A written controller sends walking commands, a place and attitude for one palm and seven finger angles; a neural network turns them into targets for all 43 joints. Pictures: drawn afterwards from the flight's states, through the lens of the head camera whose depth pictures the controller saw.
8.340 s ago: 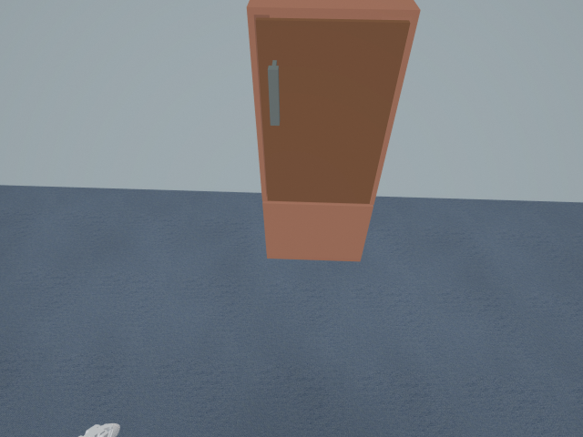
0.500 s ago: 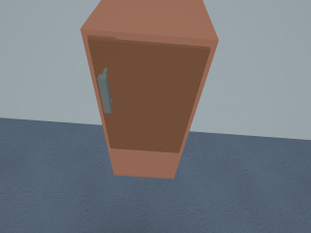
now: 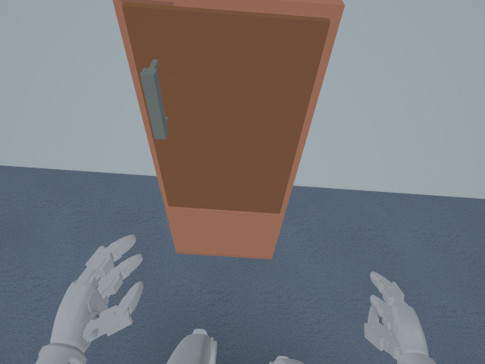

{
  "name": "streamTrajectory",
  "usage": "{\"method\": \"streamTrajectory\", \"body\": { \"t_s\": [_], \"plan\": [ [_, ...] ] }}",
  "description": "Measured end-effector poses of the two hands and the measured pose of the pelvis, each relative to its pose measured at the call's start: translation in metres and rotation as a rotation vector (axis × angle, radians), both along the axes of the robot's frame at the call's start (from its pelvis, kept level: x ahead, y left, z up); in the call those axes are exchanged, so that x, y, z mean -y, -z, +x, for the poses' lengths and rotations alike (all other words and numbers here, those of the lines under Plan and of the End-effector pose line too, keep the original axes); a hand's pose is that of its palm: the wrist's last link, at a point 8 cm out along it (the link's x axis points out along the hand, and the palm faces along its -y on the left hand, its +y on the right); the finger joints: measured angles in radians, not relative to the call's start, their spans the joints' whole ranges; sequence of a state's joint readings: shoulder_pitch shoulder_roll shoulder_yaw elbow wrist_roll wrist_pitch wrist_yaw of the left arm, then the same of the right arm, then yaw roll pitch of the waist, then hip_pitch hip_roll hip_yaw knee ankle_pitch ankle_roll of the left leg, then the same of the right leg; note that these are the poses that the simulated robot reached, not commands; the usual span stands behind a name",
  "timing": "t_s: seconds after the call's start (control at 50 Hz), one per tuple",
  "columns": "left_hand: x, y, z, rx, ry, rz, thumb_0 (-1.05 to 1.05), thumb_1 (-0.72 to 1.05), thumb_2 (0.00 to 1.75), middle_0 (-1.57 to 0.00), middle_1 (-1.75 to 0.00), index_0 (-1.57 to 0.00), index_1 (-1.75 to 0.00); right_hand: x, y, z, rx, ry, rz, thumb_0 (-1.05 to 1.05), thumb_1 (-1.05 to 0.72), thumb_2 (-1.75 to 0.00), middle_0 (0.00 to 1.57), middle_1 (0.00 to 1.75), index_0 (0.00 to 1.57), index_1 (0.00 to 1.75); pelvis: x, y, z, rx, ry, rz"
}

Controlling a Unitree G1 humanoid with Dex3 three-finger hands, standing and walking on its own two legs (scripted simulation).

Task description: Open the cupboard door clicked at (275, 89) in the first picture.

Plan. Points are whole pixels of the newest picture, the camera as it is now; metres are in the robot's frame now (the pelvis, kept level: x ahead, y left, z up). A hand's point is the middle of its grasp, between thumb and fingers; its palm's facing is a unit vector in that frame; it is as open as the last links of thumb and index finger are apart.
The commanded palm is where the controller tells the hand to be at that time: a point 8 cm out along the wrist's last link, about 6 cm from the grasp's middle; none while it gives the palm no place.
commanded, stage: raise the hand with hooked fingers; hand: left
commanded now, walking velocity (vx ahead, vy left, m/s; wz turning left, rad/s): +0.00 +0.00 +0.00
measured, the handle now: (158, 100) +0.59 +0.22 +0.11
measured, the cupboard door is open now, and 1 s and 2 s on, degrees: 0 0 0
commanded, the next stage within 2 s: move the hooked fingers beside the handle in 1.70 s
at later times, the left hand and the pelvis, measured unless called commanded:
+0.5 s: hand (87, 243) +0.27 +0.25 +0.08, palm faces +0.10 -0.99 -0.06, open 11.5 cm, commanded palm +0.24 +0.29 +0.08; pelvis +0.05 +0.01 +0.02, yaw +0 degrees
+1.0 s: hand (58, 213) +0.30 +0.29 +0.11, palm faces +0.04 -1.00 -0.05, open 13.8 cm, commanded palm +0.27 +0.34 +0.12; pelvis +0.03 +0.03 +0.04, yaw +1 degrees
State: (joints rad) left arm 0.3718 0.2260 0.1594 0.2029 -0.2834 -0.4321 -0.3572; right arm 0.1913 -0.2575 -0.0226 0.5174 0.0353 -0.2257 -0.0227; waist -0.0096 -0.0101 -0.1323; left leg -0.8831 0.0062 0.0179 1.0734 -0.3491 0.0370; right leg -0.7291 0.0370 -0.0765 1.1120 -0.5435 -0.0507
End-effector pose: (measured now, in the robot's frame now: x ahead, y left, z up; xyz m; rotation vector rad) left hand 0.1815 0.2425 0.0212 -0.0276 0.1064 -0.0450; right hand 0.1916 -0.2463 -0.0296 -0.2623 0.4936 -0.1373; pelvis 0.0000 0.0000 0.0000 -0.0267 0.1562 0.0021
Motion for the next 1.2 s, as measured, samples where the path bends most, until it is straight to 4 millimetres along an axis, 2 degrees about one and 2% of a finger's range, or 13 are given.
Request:
{"method": "streamTrajectory", "body": {
  "t_s": [0.06,0.1,0.14,0.18,0.22,0.32,0.4,0.52,0.62,0.7,0.86,1.02,1.2],
  "plan": [
    [-0.009,0.008,-0.023,-0.057,-0.097,-0.003,0.01,0.56,0.76,-0.22,-0.52,-0.23,-0.51,0.002,0.0,0.009,0.003,-0.003,-0.023,0.01,-0.9,-0.9,0.2,0.3,0.2,0.3,0.003,0.004,0.005,-0.005,-0.007,-0.011],
    [-0.017,-0.005,-0.03,-0.015,-0.164,0.04,0.02,0.51,0.74,-0.23,-0.55,-0.23,-0.54,-0.001,0.003,0.014,-0.013,-0.016,-0.033,0.01,-0.9,-0.9,0.2,0.3,0.2,0.3,0.005,0.005,0.009,-0.012,-0.015,-0.021],
    [-0.023,-0.025,-0.027,0.075,-0.203,0.088,0.02,0.47,0.72,-0.23,-0.58,-0.24,-0.57,-0.006,0.011,0.018,-0.036,-0.036,-0.033,0.01,-0.9,-0.9,0.2,0.3,0.2,0.3,0.006,0.006,0.012,-0.022,-0.026,-0.032],
    [-0.026,-0.042,-0.017,0.166,-0.197,0.123,0.02,0.42,0.7,-0.23,-0.61,-0.24,-0.6,-0.012,0.021,0.02,-0.063,-0.053,-0.021,0.01,-0.9,-0.9,0.2,0.3,0.2,0.3,0.006,0.007,0.014,-0.034,-0.034,-0.043],
    [-0.026,-0.051,0.0,0.208,-0.145,0.143,0.01,0.37,0.68,-0.23,-0.64,-0.24,-0.63,-0.018,0.032,0.02,-0.093,-0.059,0.002,0.01,-0.9,-0.9,0.2,0.3,0.2,0.3,0.006,0.008,0.016,-0.047,-0.035,-0.049],
    [-0.024,-0.037,0.046,0.04,0.011,0.099,0.01,0.25,0.63,-0.24,-0.71,-0.25,-0.71,-0.027,0.048,0.009,-0.175,-0.005,0.07,0.01,-0.9,-0.9,0.2,0.3,0.2,0.3,0.003,0.002,0.024,-0.069,-0.017,-0.041],
    [-0.035,-0.04,0.058,-0.036,-0.035,0.049,0.01,0.16,0.59,-0.25,-0.77,-0.26,-0.77,-0.025,0.041,-0.002,-0.217,0.059,0.083,0.02,-0.9,-0.9,0.21,0.3,0.2,0.3,-0.002,-0.01,0.038,-0.072,0.005,-0.024],
    [-0.06,-0.066,0.061,0.092,-0.141,0.106,0.01,0.03,0.53,-0.26,-0.86,-0.27,-0.86,-0.015,0.03,-0.002,-0.239,0.068,0.03,0.02,-0.9,-0.9,0.21,0.3,0.2,0.3,-0.01,-0.016,0.048,-0.071,0.0,-0.025],
    [-0.063,-0.055,0.068,0.063,-0.072,0.085,0.0,-0.09,0.48,-0.26,-0.94,-0.27,-0.93,-0.012,0.024,0.006,-0.225,0.054,-0.011,0.02,-0.9,-0.9,0.2,0.3,0.2,0.3,-0.018,-0.015,0.046,-0.072,-0.008,-0.036],
    [-0.067,-0.056,0.073,0.047,-0.038,0.068,0.0,-0.19,0.44,-0.27,-1.0,-0.28,-0.99,-0.017,0.011,0.013,-0.188,0.05,-0.025,0.02,-0.9,-0.9,0.2,0.3,0.2,0.3,-0.023,-0.02,0.045,-0.058,-0.006,-0.039],
    [-0.091,-0.092,0.084,0.158,-0.099,0.098,0.0,-0.37,0.36,-0.29,-1.11,-0.3,-1.11,-0.04,-0.005,0.018,-0.14,0.004,-0.003,0.01,-0.9,-0.9,0.2,0.3,0.2,0.3,-0.03,-0.029,0.04,-0.017,-0.016,-0.046],
    [-0.105,-0.091,0.095,0.063,-0.078,0.075,-0.01,-0.47,0.31,-0.29,-1.18,-0.3,-1.18,-0.05,-0.008,0.004,-0.163,-0.003,0.012,0.01,-0.9,-0.9,0.21,0.3,0.2,0.3,-0.034,-0.038,0.033,0.015,-0.018,-0.043],
    [-0.118,-0.116,0.112,0.133,-0.098,0.088,-0.01,-0.5,0.3,-0.3,-1.2,-0.31,-1.19,-0.039,-0.008,-0.017,-0.217,0.025,-0.009,0.01,-0.9,-0.9,0.21,0.3,0.2,0.3,-0.031,-0.044,0.03,0.039,-0.017,-0.036]
  ]
}}
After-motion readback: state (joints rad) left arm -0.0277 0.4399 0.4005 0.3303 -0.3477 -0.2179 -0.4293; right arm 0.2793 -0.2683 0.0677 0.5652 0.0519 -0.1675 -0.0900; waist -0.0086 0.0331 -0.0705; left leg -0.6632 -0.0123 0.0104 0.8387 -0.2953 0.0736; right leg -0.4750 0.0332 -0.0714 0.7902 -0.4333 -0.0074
